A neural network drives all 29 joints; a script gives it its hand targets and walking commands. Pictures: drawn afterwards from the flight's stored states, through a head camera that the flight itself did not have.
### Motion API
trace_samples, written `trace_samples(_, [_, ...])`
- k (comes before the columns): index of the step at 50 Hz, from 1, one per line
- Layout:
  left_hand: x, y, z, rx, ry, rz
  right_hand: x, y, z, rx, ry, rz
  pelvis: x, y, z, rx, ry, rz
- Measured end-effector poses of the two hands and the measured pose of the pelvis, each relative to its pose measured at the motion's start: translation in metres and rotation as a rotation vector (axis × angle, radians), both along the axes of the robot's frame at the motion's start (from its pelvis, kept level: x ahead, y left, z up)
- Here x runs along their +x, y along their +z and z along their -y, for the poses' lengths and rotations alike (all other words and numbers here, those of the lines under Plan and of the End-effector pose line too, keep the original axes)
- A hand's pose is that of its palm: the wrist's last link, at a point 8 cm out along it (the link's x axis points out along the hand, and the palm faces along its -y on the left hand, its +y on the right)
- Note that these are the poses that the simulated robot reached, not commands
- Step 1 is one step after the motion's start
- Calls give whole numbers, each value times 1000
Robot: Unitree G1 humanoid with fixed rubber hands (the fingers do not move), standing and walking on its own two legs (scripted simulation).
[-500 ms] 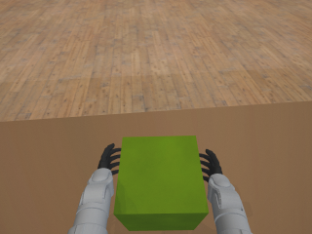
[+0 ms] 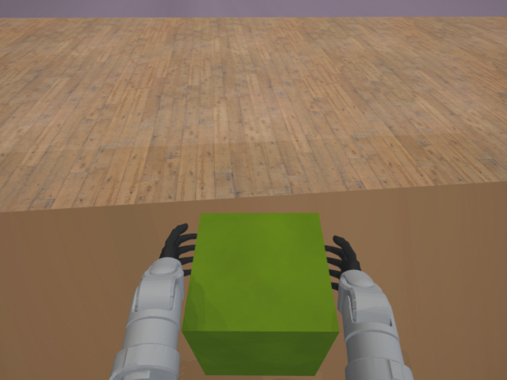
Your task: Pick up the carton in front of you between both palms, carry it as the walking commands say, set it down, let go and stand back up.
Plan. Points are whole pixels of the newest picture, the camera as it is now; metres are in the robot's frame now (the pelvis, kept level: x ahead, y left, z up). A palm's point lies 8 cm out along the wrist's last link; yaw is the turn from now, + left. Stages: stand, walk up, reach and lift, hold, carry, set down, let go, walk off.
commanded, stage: reach and lift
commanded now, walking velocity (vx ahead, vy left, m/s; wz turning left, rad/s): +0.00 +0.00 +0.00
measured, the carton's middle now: (259, 297) +0.30 +0.00 -0.05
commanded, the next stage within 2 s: hold in 0.62 s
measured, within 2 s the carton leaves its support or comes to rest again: neither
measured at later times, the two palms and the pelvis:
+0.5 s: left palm (170, 259) +0.31 +0.15 +0.04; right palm (349, 272) +0.30 -0.15 +0.04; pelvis +0.02 +0.00 +0.01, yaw +0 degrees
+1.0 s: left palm (166, 258) +0.30 +0.15 +0.06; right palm (353, 272) +0.29 -0.15 +0.05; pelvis +0.01 +0.00 +0.01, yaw +0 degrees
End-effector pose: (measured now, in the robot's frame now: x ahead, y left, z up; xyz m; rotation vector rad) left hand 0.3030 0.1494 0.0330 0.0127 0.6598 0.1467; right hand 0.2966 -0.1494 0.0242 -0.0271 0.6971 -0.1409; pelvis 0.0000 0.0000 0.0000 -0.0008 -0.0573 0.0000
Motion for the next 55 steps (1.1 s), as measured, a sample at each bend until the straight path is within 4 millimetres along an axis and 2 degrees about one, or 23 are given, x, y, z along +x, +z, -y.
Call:
trace_samples(28, [7,13,-1,20,-12,3,7,13,-1,-23,21,-5,18,6,2,-2,4,23])
trace_samples(40, [1,32,-2,17,-11,38,1,30,-2,-24,18,26,17,7,0,-1,2,52])
trace_samples(55, [-4,32,-1,11,2,22,-3,30,-1,-16,15,7,5,5,2,-1,3,69])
